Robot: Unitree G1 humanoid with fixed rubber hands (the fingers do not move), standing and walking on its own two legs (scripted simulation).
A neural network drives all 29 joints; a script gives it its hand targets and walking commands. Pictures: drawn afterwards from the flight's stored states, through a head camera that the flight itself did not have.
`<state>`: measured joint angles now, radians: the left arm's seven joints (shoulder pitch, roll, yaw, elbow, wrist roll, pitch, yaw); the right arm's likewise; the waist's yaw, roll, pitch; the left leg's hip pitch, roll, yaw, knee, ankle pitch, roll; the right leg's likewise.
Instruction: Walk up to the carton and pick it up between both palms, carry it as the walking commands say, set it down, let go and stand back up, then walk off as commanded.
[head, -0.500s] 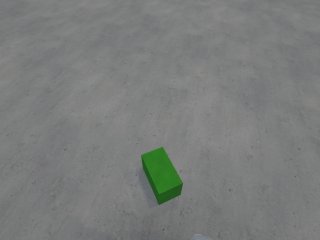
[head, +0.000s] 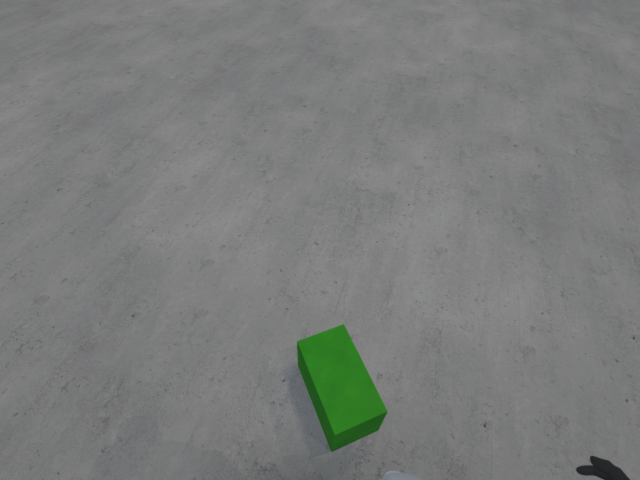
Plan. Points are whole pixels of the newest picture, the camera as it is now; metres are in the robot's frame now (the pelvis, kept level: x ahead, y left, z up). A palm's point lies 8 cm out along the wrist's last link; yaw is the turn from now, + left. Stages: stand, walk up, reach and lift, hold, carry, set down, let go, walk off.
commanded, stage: walk up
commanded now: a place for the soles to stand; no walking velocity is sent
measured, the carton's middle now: (337, 386) +0.49 -0.05 -0.67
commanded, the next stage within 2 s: none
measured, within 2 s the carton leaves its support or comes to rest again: neither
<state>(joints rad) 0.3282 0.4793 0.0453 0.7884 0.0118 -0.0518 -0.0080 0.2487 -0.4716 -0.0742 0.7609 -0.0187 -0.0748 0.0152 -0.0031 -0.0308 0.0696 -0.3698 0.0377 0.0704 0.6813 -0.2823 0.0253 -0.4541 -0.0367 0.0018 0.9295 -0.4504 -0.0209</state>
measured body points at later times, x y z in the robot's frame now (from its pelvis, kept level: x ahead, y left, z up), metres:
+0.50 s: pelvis +0.04 -0.01 +0.02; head +0.05 -0.01 +0.47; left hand +0.17 +0.31 -0.09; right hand +0.16 -0.33 -0.09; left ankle +0.05 +0.11 -0.72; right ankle +0.06 -0.14 -0.72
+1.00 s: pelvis +0.03 -0.08 +0.00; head +0.09 -0.05 +0.44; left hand +0.22 +0.26 -0.08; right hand +0.07 -0.48 -0.05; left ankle +0.05 +0.11 -0.72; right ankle +0.08 -0.25 -0.68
